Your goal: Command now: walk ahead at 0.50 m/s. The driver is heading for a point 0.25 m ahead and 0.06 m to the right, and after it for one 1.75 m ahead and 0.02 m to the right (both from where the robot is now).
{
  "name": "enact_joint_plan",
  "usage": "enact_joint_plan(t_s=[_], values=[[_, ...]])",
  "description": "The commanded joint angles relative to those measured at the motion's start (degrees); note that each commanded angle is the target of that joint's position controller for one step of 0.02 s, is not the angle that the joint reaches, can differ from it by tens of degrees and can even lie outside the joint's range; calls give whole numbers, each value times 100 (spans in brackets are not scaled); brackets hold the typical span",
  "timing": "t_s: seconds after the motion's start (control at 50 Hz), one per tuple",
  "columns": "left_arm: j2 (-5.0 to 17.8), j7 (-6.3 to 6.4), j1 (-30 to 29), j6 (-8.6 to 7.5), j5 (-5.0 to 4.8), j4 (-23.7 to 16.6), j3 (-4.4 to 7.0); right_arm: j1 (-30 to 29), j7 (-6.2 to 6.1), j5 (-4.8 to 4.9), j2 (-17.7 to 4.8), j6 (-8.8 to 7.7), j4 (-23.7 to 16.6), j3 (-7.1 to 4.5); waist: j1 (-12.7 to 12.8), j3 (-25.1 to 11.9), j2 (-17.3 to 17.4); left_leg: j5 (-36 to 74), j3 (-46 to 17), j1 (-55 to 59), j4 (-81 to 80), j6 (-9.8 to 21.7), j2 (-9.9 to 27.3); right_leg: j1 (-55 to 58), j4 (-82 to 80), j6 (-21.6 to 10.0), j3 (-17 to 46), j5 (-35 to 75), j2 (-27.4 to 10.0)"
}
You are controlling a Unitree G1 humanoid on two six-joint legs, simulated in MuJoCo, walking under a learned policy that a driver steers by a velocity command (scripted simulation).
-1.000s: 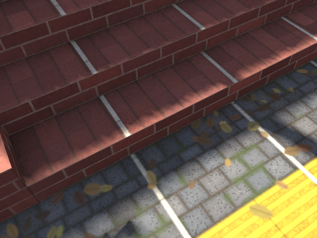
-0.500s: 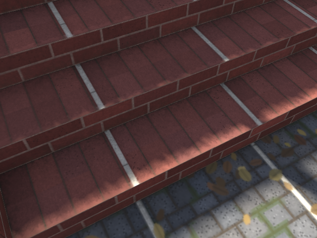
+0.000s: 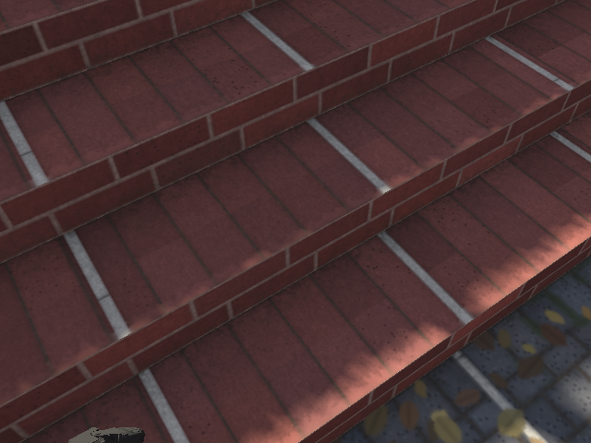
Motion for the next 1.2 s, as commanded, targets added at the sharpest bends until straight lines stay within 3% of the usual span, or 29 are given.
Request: enact_joint_plan(t_s=[0.02, 0.04, 0.06, 0.08, 0.1, 0.14, 0.22, 0.24, 0.26, 0.32, 0.36, 0.38, 0.4, 0.42, 0.44, 0.46, 0.48, 0.52, 0.56, 0.68, 0.94, 1.2], values=[[1728, 33, 2471, 14, 70, 441, 477, 632, 46, -73, 161, -181, -412, 176, 688, -2267, -2049, -771, -348, -3778, 4510, 161, -510, 5234, -829, -1468, 3956, -258, -2133], [1192, 24, 2170, -12, 44, 324, 327, 233, 85, 70, -515, -298, -326, 31, 851, -1860, -1153, -820, -1009, -4285, 5195, 246, -194, 4783, -1062, -1290, 3904, -378, -1971], [985, 42, 1623, -26, 65, 204, 248, -274, 100, 145, -726, -354, -448, -27, 754, -1149, -790, -341, -848, -4427, 5339, 291, 33, 3941, -1039, -1085, 2909, 732, -1839], [854, 32, 1117, -36, 94, 99, 177, -477, 52, 84, -690, -335, -460, -30, 503, -842, -161, 139, -690, -4074, 5096, 228, 339, 3077, -1083, -976, 2162, 1943, -1633], [675, 17, 854, -44, 108, 89, 125, -620, -7, 6, -678, -277, -453, -73, 365, -600, -26, 281, -621, -3769, 4790, 168, 468, 2444, -1196, -915, 1647, 2740, -1445], [488, 7, 735, -81, 196, 211, 29, -364, -41, -25, -394, -113, -396, -44, 61, -643, -259, 509, -615, -3034, 4395, 115, 571, 1776, -1367, -857, 1070, 3578, -1230], [657, 149, 554, -5, 231, 366, -13, -309, -90, -92, -113, 38, -346, 50, -133, -741, -436, 1205, -347, -2359, 2933, -120, 400, 1353, -1333, -827, 148, 4602, -872], [581, 170, 606, 78, 254, 412, -52, -223, -103, -64, -18, 121, -237, 97, -96, -871, -548, 1240, -189, -2067, 2846, -183, 308, 1349, -1252, -792, -12, 4584, -789], [528, 174, 660, 150, 275, 463, -95, -179, -102, -66, -77, 193, -158, 101, -69, -900, -559, 1230, -153, -1931, 2881, -197, 296, 1303, -1203, -811, 22, 4468, -852], [543, 208, 705, 266, 214, 556, -160, -647, -121, -104, -215, 327, -235, 98, 101, -589, -519, 1055, -196, -1938, 2369, -148, 317, 1336, -1116, -821, 335, 3272, -1033], [508, 242, 679, 349, 147, 624, -204, -800, -117, -112, -123, 306, -231, 125, 76, -442, -456, 1326, -150, -1726, 1360, -60, 255, 1522, -832, -701, 456, 2972, -1040], [457, 237, 713, 392, 89, 656, -230, -786, -83, -91, -50, 248, -183, 144, 38, -377, -463, 1986, -92, -1435, 383, 1, 182, 1629, -676, -563, 432, 2912, -918], [491, 218, 1023, 394, 16, 765, -214, -824, -60, -135, -220, 202, -176, 116, 96, -259, -267, 2949, -255, -1278, -315, 90, 227, 1776, -537, -306, 467, 2449, -704], [528, 188, 1416, 350, 108, 804, -181, -784, -66, -200, -627, 178, -156, 51, 424, -359, 326, 5060, -690, -858, -15, 222, 665, 1657, -316, -69, 363, 1406, -407], [343, 170, 2183, 364, 204, 1026, -185, -968, -51, -211, -547, 195, -90, 93, 892, -546, 941, 5773, -827, -682, 355, 651, 966, 1610, -581, 150, 332, -197, -244], [287, 164, 2043, 422, 206, 1087, -214, -1181, 19, -127, -227, 236, -103, 121, 737, -391, 858, 4899, -799, -957, 345, 645, 850, 1810, -846, 253, 259, -753, -188], [429, 162, 1602, 487, 152, 1030, -178, -1180, 61, -72, -152, 252, -116, 118, 512, -196, 563, 3942, -689, -1013, 227, 475, 643, 1684, -888, 272, 228, -673, -95], [432, 207, 1186, 652, 119, 966, -156, -1115, 82, -106, -264, 213, -29, 93, 369, -83, 352, 3175, -664, -1188, 82, 330, 529, 1813, -853, 232, 231, -130, -101], [425, 215, 1219, 727, 138, 985, -135, -1012, 69, -104, -236, 159, 109, 94, 383, -143, 366, 3163, -626, -1187, 33, 303, 492, 2003, -889, 220, 278, 119, -167], [335, 215, 1360, 731, 113, 1149, -101, -985, 37, -94, -216, 176, 259, 82, 311, -283, 119, 3391, -566, -901, 59, 331, 468, 2067, -869, 254, 270, 510, -194], [287, 298, 1839, 720, 135, 1403, -117, -1090, 7, -91, -189, 304, 372, 73, 300, 101, 81, 2559, -501, -1022, -246, 306, 366, 1826, -1037, 304, 267, -121, -216], [137, 326, 2142, 641, 137, 1484, -148, -965, -60, -89, -121, 358, 455, 88, 313, 240, 41, 1926, -495, -1160, -444, 281, 311, 1640, -1146, 297, 258, -593, -224]])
